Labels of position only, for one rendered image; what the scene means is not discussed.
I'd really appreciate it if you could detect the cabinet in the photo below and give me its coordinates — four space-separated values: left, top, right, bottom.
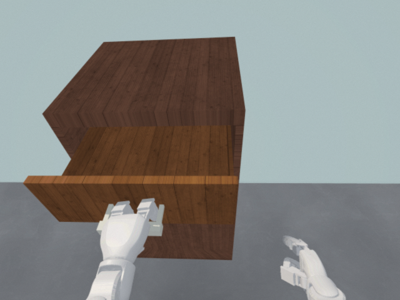
42 37 246 260

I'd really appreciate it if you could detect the drawer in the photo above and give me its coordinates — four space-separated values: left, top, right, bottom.
23 125 238 224

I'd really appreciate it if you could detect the right robot hand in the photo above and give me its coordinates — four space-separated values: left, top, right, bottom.
281 236 327 294

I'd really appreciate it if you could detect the robot right forearm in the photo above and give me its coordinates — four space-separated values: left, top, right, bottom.
306 275 346 300

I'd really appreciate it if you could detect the left robot hand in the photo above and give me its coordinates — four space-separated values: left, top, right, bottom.
100 198 158 263

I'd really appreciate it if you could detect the handle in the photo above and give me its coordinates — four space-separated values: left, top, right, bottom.
96 204 164 236

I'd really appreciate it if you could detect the robot left forearm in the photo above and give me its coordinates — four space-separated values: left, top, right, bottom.
86 258 136 300

